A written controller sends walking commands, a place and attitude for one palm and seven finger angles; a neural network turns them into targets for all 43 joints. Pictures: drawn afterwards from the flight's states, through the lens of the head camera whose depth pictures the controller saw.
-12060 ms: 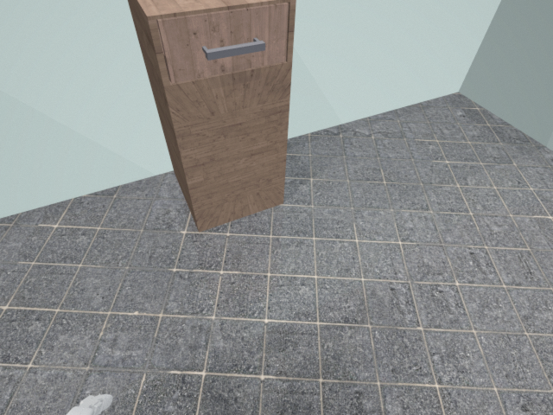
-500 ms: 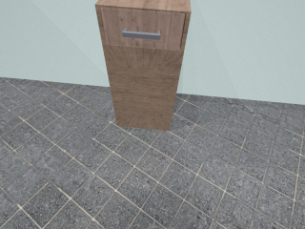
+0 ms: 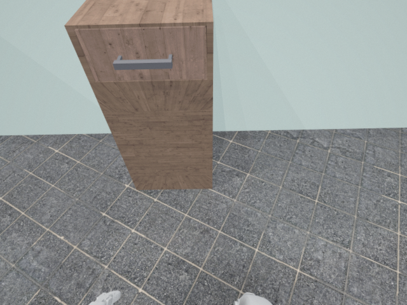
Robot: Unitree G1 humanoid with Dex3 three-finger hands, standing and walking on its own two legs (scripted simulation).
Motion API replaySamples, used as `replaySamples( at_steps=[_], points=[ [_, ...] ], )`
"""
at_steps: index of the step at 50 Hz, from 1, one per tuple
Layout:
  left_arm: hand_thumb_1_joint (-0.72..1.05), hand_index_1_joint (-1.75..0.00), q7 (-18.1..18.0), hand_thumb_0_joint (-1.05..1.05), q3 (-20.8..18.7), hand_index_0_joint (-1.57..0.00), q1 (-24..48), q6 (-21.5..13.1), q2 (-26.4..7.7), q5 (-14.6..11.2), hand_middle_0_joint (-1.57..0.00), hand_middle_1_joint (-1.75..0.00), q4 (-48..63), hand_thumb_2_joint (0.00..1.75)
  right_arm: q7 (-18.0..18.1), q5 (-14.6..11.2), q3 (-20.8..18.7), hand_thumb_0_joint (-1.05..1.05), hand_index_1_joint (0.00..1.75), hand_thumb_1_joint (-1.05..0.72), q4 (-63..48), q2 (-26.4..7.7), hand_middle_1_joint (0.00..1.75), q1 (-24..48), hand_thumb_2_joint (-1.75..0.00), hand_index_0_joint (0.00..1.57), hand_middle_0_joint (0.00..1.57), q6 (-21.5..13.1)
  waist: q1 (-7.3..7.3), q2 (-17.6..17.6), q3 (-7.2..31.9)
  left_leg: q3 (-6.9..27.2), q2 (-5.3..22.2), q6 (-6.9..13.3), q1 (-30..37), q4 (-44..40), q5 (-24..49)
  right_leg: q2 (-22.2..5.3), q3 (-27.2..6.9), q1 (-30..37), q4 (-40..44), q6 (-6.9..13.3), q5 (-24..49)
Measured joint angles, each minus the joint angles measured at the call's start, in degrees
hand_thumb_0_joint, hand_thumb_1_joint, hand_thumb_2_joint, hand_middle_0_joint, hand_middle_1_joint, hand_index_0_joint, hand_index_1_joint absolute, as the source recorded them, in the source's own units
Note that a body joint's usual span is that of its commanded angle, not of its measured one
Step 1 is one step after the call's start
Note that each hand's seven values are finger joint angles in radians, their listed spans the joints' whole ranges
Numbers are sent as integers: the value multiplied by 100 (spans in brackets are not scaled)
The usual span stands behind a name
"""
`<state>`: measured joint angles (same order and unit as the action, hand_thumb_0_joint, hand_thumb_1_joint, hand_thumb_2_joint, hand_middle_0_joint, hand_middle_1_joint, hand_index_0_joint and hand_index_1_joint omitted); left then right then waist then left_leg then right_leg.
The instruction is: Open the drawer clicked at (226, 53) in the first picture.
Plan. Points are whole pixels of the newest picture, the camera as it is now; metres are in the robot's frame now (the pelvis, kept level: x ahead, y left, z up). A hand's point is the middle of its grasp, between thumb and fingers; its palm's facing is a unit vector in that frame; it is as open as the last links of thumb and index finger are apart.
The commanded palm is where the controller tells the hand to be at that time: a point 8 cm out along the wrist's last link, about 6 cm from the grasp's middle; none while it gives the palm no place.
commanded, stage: take the last steps up to it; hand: left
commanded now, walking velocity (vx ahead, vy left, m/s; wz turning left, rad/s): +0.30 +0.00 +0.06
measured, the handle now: (144, 61) +0.79 +0.21 +0.07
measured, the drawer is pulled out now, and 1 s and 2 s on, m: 0.00 0.00 0.00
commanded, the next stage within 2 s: come to a stop and stand still in 0.62 s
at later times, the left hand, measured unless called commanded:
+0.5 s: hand out of the picture +0.06 +0.16 -0.15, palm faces +0.18 -0.98 -0.12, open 7.3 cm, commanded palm none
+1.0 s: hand (141, 226) +0.33 +0.18 -0.14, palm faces +0.01 -0.97 -0.25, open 7.3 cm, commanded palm none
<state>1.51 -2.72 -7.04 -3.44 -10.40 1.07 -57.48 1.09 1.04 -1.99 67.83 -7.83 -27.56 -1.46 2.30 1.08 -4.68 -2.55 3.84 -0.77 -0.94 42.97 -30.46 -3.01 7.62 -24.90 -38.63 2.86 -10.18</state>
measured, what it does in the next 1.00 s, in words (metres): walks ahead: left foot, then right foot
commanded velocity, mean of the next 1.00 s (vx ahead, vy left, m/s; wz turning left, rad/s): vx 0.09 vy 0.02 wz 0.02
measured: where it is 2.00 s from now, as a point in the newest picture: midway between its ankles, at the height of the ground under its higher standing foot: outside the picture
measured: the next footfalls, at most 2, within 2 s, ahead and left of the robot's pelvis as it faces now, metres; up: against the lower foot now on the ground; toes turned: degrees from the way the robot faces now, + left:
left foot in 0.52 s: +0.23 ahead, +0.14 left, +0.00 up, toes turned +11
right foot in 0.90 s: +0.35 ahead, -0.11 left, +0.00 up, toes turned -6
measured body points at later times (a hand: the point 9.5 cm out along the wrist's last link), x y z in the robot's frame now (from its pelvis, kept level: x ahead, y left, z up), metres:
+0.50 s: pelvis +0.14 +0.01 +0.03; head +0.14 +0.02 +0.48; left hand +0.06 +0.21 -0.14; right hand +0.24 -0.20 -0.12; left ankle +0.19 +0.13 -0.70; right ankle +0.10 -0.09 -0.71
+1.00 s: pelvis +0.25 +0.00 +0.02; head +0.28 -0.03 +0.47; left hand +0.33 +0.23 -0.12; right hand +0.22 -0.21 -0.16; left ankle +0.20 +0.13 -0.70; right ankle +0.31 -0.10 -0.71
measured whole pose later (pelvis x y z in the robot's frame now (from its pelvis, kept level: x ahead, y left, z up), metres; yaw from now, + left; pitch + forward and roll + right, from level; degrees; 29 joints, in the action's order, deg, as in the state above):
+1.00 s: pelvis +0.25 +0.00 +0.02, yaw +1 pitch -2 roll +1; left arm -1.2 -1.4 -8.3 -1.0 -8.8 1.1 -60.2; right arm 1.8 0.5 -2.5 64.5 -7.6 -17.6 1.1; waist 2.6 2.3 -4.5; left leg -6.7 3.6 -1.6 -10.0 35.9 -26.1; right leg -3.6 6.2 -19.7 -34.3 1.8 -13.2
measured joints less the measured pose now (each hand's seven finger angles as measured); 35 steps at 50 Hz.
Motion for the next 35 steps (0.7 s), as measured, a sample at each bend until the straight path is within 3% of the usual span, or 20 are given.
replaySamples(
  at_steps=[2, 4, 8, 12, 19, 25, 27, 30, 32, 35],
  points=[
    [91, -30, -41, 0, 18, -20, -1, -59, 59, -34, -20, -30, -6, 90, -20, -40, -48, 1, 30, -91, -36, -67, 30, 190, -90, 20, 20, 76, -6, 49, -86, 224, -33, 162, -848, 1800, 129, 48, 106, 182, -86, 130, -257],
    [91, -30, -89, 0, 47, -20, -116, -26, 120, -42, -20, -30, -73, 90, -40, -17, -108, 1, 30, -91, -137, -150, 30, 420, -90, 20, 20, 104, -36, 65, -51, 195, 5, 227, -1583, 2696, 613, 103, 153, 456, 183, 148, -302],
    [94, -30, -223, -1, -1, -20, -451, 20, 101, -34, -20, -30, -259, 90, -62, 67, -181, 1, 30, -91, -474, -262, 30, 876, -90, 20, 20, 134, -49, 73, 174, 107, 177, 129, -2602, 2717, 1391, 231, 216, 932, 910, 159, -113],
    [94, -30, -213, -1, 31, -20, -820, 17, 99, 6, -20, -30, -456, 90, -111, 101, -208, 1, 30, -91, -717, -271, 30, 1181, -90, 20, 20, 143, -108, 59, 426, 21, 295, -8, -2970, 2028, 1741, 332, 237, 1288, 1435, 178, -37],
    [92, -30, -174, 0, 97, -20, -1336, -62, 273, 40, -20, -30, -691, 90, -203, 75, -160, 0, 30, -91, -805, -171, 30, 1531, -90, 20, 20, 123, -391, 25, 529, -94, 313, -82, -2626, 345, 1719, 386, 266, 1766, 1879, 85, -149],
    [91, -30, -160, 0, 94, -20, -1693, 1, 361, 35, -20, -30, -882, 90, -200, 47, -58, 1, 30, -91, -828, -55, 30, 1742, -90, 20, 20, -4, -592, -92, 419, -321, 129, 12, -1849, -1010, 1666, 202, 299, 1939, 1511, -167, -656],
    [91, -30, -152, 0, 93, -20, -1789, 70, 371, 5, -20, -30, -947, 90, -163, 60, -26, 1, 30, -91, -838, -12, 30, 1780, -90, 20, 20, -125, -578, -166, 369, -418, 23, 114, -1603, -1277, 1913, 47, 215, 1759, 870, -234, -1024],
    [91, -30, -146, 1, 105, -20, -1745, 218, 369, 19, -20, -30, -997, 90, -48, 10, -65, -1, 30, -93, -939, 38, 30, 1785, -90, 20, 20, -236, -531, -254, 266, -628, -69, 257, -1407, -1154, 1605, -64, -131, 1012, -994, -192, -1782],
    [91, -30, -135, 1, 81, -20, -1630, 266, 351, 40, -20, -30, -981, 90, 25, 2, -90, -2, 30, -95, -975, -25, 30, 1733, -90, 21, 20, -261, -431, -233, 262, -703, -102, 270, -1190, -1380, 1581, -98, -206, 533, -1786, -198, -1694],
    [91, -30, -126, 1, 24, -20, -1346, 266, 244, 56, -20, -30, -831, 90, 68, 20, -78, -3, 30, -96, -891, -106, 30, 1553, -90, 20, 20, -257, -340, -247, 263, -741, -183, 274, -893, -1786, 1678, -201, -269, 0, -2156, -281, -1247]
  ],
)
